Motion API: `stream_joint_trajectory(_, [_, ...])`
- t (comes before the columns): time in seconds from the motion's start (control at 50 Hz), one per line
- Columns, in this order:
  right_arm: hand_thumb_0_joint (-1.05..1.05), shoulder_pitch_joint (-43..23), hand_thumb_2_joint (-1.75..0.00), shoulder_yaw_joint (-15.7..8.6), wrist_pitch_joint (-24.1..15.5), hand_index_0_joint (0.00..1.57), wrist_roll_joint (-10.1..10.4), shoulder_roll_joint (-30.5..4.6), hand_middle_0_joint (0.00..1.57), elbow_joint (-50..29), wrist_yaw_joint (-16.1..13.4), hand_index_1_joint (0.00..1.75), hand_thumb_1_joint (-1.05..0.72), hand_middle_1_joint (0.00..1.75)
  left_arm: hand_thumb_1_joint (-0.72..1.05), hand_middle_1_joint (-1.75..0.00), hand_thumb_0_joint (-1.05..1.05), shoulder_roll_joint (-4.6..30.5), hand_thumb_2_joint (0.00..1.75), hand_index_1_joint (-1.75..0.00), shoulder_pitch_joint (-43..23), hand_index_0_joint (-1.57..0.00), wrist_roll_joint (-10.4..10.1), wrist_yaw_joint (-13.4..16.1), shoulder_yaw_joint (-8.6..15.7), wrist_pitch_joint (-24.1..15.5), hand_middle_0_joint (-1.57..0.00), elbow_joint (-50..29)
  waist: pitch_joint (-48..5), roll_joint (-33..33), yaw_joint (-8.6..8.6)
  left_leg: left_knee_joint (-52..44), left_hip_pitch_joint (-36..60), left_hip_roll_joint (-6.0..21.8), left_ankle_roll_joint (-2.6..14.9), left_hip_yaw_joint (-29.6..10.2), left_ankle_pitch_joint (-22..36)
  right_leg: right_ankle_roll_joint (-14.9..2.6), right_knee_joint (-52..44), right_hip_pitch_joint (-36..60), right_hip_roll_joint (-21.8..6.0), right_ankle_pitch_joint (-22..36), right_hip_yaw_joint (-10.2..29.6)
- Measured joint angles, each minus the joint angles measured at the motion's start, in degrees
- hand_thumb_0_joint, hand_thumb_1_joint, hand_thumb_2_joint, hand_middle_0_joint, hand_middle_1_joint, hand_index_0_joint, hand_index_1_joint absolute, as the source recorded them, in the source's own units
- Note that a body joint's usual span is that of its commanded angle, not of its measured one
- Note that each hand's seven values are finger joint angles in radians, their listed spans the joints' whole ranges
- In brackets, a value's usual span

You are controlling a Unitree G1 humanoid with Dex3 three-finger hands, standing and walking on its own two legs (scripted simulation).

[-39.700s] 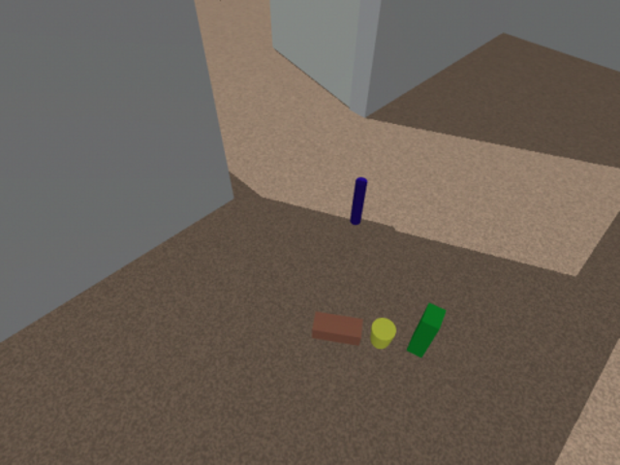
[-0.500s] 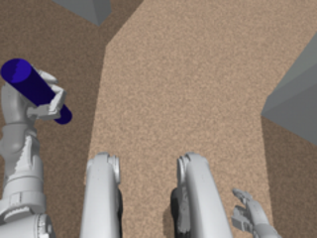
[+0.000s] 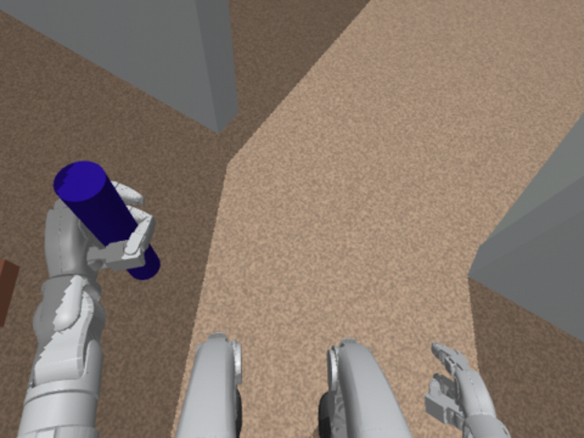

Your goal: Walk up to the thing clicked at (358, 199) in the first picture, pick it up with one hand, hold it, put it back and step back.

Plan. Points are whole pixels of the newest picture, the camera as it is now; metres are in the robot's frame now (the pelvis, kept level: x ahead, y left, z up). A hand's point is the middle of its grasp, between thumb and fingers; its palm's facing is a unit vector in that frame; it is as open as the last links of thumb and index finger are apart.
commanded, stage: lift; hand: left
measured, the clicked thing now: (120, 233) +0.37 +0.23 +0.01
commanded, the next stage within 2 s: hold in 1.06 s
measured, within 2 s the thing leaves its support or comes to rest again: neither
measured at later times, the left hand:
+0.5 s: hand (101, 192) +0.36 +0.20 +0.12, palm faces +0.16 -0.99 -0.03, open 6.0 cm
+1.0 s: hand (103, 165) +0.36 +0.19 +0.17, palm faces +0.16 -0.99 -0.01, open 6.0 cm
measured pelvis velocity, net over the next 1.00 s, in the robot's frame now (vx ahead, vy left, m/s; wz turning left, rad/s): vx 0.04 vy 0.00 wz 0.04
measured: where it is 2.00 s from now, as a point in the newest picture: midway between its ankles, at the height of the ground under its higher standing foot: outside the picture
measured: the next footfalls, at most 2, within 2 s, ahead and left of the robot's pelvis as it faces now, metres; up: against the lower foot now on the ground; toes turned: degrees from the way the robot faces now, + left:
none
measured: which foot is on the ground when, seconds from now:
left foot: down 0.00-1.00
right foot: down 0.00-1.00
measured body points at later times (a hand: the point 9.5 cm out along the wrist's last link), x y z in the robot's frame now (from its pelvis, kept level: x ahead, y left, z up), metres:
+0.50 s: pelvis +0.02 +0.01 +0.09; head +0.11 +0.03 +0.53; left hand +0.35 +0.26 +0.13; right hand +0.17 -0.23 -0.02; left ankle +0.06 +0.13 -0.55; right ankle +0.04 -0.13 -0.55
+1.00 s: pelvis +0.04 +0.00 +0.13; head +0.10 +0.01 +0.57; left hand +0.35 +0.24 +0.17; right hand +0.18 -0.24 +0.02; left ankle +0.06 +0.13 -0.55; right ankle +0.04 -0.13 -0.55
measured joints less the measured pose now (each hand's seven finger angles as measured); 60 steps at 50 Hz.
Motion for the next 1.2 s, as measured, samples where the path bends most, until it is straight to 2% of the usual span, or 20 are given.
stream_joint_trajectory(0.28, [0.01,3.4,-0.89,0.2,-1.5,0.2,-0.4,0.1,0.21,0.9,0.4,0.3,-0.89,0.29,0.07,-1.11,0.02,-1.4,1.14,-1.11,2.2,-0.98,0.6,0.3,-3.2,-1.1,-0.95,2.5,2.2,-0.4,-0.11,-14.0,17.1,-0.3,0.41,1.0,3.1,0.42,-14.7,17.3,-0.4,3.6,0.1])
stream_joint_trajectory(0.62, [0.01,5.0,-0.9,0.8,-1.2,0.2,-1.2,1.1,0.21,1.6,0.6,0.3,-0.9,0.29,0.07,-1.11,0.02,-3.3,1.14,-1.12,3.4,-0.98,1.3,2.0,-5.3,-3.1,-0.95,3.9,4.9,-0.4,0.36,-25.7,30.6,-0.6,0.57,2.4,6.7,0.61,-26.3,30.3,-0.6,7.5,0.8])
stream_joint_trajectory(0.9, [0.01,4.7,-0.9,0.4,-0.8,0.2,-1.6,0.9,0.21,2.1,0.8,0.3,-0.9,0.29,0.07,-1.11,0.02,-4.2,1.14,-1.12,3.3,-0.98,1.5,1.9,-5.8,-4.1,-0.95,6.0,6.3,-0.8,0.53,-32.3,38.4,-0.6,0.11,2.8,8.7,0.2,-32.4,37.6,-0.5,9.4,0.8])
stream_joint_trajectory(1.2, [0.01,4.7,-0.9,0.1,-0.2,0.2,-1.9,0.5,0.21,3.0,1.0,0.3,-0.9,0.29,0.07,-1.11,0.02,-5.0,1.14,-1.12,3.1,-0.98,1.1,1.0,-5.4,-5.0,-0.94,7.8,7.2,-0.8,0.46,-36.5,43.2,-0.5,-0.22,3.0,10.0,-0.1,-36.2,42.2,-0.4,10.6,0.9])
